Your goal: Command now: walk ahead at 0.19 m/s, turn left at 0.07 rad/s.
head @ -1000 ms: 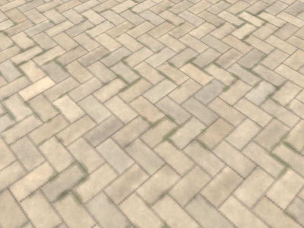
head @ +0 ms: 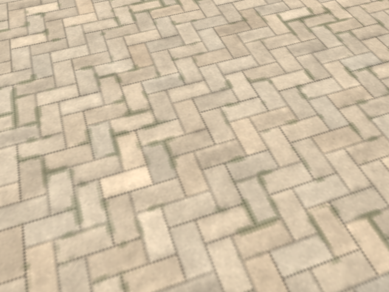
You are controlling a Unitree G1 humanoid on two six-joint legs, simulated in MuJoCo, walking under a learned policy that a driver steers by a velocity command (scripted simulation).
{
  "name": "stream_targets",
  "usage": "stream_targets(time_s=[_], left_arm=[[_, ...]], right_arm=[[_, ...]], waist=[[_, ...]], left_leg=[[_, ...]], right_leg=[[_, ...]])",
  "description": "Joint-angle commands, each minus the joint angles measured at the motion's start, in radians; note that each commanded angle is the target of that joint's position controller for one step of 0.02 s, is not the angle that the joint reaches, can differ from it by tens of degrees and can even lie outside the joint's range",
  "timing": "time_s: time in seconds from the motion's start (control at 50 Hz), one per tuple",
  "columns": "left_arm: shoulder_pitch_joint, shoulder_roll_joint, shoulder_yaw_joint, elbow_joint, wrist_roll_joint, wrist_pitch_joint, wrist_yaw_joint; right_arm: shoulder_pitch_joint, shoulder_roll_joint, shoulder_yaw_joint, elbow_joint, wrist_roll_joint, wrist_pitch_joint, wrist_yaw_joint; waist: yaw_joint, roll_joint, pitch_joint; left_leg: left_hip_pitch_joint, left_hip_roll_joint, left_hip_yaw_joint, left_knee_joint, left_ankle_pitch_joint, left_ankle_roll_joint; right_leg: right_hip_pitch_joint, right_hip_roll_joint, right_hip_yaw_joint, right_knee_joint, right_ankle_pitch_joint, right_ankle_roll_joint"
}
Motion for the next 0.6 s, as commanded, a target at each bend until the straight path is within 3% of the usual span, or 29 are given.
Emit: stream_targets(time_s=[0.02,0.04,0.06,0.08,0.1,0.12,0.14,0.18,0.26,0.34,0.42,0.46,0.48,0.5,0.52,0.54,0.56,0.58,0.6], left_arm=[[-0.011,0.148,0.03,-0.028,-0.005,0.0,0.013],[-0.007,0.141,0.027,-0.02,-0.013,0.003,0.015],[0.021,0.123,0.021,-0.025,-0.016,-0.002,0.017],[0.115,0.053,0.002,-0.037,-0.03,-0.001,0.023],[0.157,0.071,0.012,-0.006,-0.038,0.028,0.036],[0.101,0.129,0.031,-0.012,-0.016,0.051,0.04],[0.034,0.133,0.039,-0.025,0.005,0.063,0.036],[-0.009,0.107,0.044,-0.032,0.016,0.085,0.025],[-0.003,0.077,0.053,-0.038,0.013,0.118,0.021],[-0.091,0.067,0.05,-0.089,0.019,0.143,0.011],[-0.13,0.081,0.051,-0.133,0.013,0.147,-0.003],[-0.098,0.093,0.054,-0.141,0.013,0.141,-0.017],[-0.049,0.102,0.058,-0.13,0.013,0.138,-0.026],[0.027,0.116,0.067,-0.097,0.012,0.134,-0.03],[0.096,0.163,0.079,-0.078,0.016,0.126,-0.02],[0.081,0.283,0.101,-0.115,0.015,0.12,-0.005],[0.023,0.234,0.091,-0.119,0.025,0.121,0.023],[-0.047,0.215,0.082,-0.13,0.017,0.116,0.036],[-0.088,0.21,0.081,-0.14,0.01,0.102,0.03]], right_arm=[[0.091,-0.071,-0.016,-0.006,-0.002,-0.017,-0.018],[0.148,-0.08,-0.019,0.021,-0.012,-0.028,-0.025],[0.212,-0.13,-0.03,0.04,-0.023,-0.043,-0.034],[0.281,-0.19,-0.042,0.038,-0.029,-0.044,-0.039],[0.285,-0.166,-0.044,0.037,0.014,-0.027,-0.036],[0.243,-0.149,-0.042,0.027,0.036,-0.015,-0.036],[0.185,-0.13,-0.038,0.017,0.032,-0.007,-0.043],[0.102,-0.1,-0.031,0.007,0.024,0.003,-0.063],[0.079,-0.095,-0.039,0.008,0.01,0.007,-0.071],[0.081,-0.113,-0.051,0.018,0.003,0.02,-0.073],[0.09,-0.151,-0.069,0.023,-0.002,0.038,-0.064],[0.086,-0.188,-0.085,0.018,0.004,0.046,-0.057],[0.064,-0.198,-0.091,0.01,0.008,0.051,-0.055],[0.045,-0.174,-0.09,0.002,0.005,0.059,-0.054],[0.033,-0.105,-0.075,-0.013,0.003,0.067,-0.042],[-0.046,-0.054,-0.059,-0.083,0.002,0.066,-0.042],[-0.108,-0.125,-0.075,-0.098,-0.008,0.053,-0.037],[-0.049,-0.141,-0.084,-0.078,0.01,0.041,-0.022],[0.004,-0.146,-0.086,-0.047,0.006,0.03,-0.011]], waist=[[-0.071,-0.138,-0.071],[-0.098,-0.102,-0.084],[-0.11,-0.033,-0.14],[-0.093,0.123,-0.268],[-0.111,0.163,-0.369],[-0.102,0.09,-0.297],[-0.089,0.056,-0.199],[-0.044,0.049,-0.096],[-0.021,0.046,-0.117],[-0.046,0.09,-0.096],[-0.064,0.086,-0.112],[-0.051,0.089,-0.133],[-0.02,0.068,-0.124],[0.011,0.003,-0.092],[0.04,-0.236,-0.031],[0.05,-0.395,0.059],[0.024,-0.229,0.143],[-0.042,-0.215,0.132],[-0.073,-0.187,0.108]], left_leg=[[0.218,-0.037,0.024,-0.117,0.045,0.033],[0.321,-0.037,0.015,-0.221,0.135,0.049],[0.481,0.07,-0.067,-0.216,0.436,0.067],[0.7,0.334,-0.275,-0.128,0.928,0.173],[0.694,0.424,-0.374,-0.139,1.026,0.297],[0.616,0.391,-0.341,-0.195,0.824,0.301],[0.529,0.349,-0.294,-0.255,0.634,0.273],[0.365,0.281,-0.175,-0.345,0.457,0.217],[0.277,0.247,-0.054,-0.372,0.292,0.214],[0.258,0.254,-0.025,-0.401,-0.012,0.208],[0.267,0.296,-0.021,-0.374,-0.093,0.204],[0.223,0.307,-0.022,-0.395,-0.365,0.167],[0.139,0.295,-0.001,-0.382,-0.508,0.129],[0.028,0.254,0.048,-0.284,-0.609,0.078],[-0.108,0.145,0.173,0.022,-0.646,0.01],[-0.334,-0.046,0.137,0.234,-0.53,-0.039],[-0.314,0.027,-0.01,0.299,-0.354,-0.038],[-0.255,0.033,-0.023,0.292,-0.24,-0.044],[-0.213,0.034,-0.024,0.281,-0.172,-0.051]], right_leg=[[-0.025,-0.235,0.107,0.1,0.775,-0.073],[-0.045,-0.205,0.11,0.189,0.715,-0.053],[-0.122,-0.161,0.099,0.301,0.526,-0.024],[-0.27,-0.082,0.059,0.506,-0.003,0.001],[-0.3,-0.009,0.071,0.68,-0.394,0.005],[-0.357,-0.017,0.089,0.772,-0.418,0.011],[-0.406,-0.034,0.085,0.817,-0.365,0.017],[-0.385,-0.076,0.085,0.8,-0.245,0.042],[-0.338,-0.071,0.046,0.797,-0.177,0.071],[-0.345,-0.092,0.018,0.638,-0.145,0.061],[-0.286,-0.085,-0.018,0.513,-0.169,0.035],[-0.189,-0.071,-0.048,0.405,-0.18,-0.002],[-0.08,-0.053,-0.063,0.308,-0.159,-0.03],[0.025,-0.04,-0.026,0.223,-0.2,-0.063],[0.035,-0.199,0.244,-0.019,-0.454,-0.119],[-0.056,-0.445,0.752,-0.236,-0.795,-0.23],[-0.162,-0.421,0.701,-0.284,-0.748,-0.231],[-0.196,-0.367,0.607,-0.264,-0.617,-0.198],[-0.168,-0.31,0.515,-0.242,-0.45,-0.168]])
Keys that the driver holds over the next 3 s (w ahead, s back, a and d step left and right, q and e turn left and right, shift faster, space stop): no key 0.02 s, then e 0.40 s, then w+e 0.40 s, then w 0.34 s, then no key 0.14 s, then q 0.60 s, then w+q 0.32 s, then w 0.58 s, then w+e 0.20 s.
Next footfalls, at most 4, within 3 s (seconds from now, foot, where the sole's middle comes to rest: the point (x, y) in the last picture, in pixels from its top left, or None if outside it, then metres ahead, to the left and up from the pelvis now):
0.06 left None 0.17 0.09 -0.78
0.52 right None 0.05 -0.09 -0.78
1.00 left None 0.36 -0.01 -0.78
1.44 right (302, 283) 0.50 -0.28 -0.78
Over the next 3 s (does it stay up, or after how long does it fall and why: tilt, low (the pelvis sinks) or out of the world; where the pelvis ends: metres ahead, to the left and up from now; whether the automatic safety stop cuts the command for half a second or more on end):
stays up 0.86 -0.12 0.00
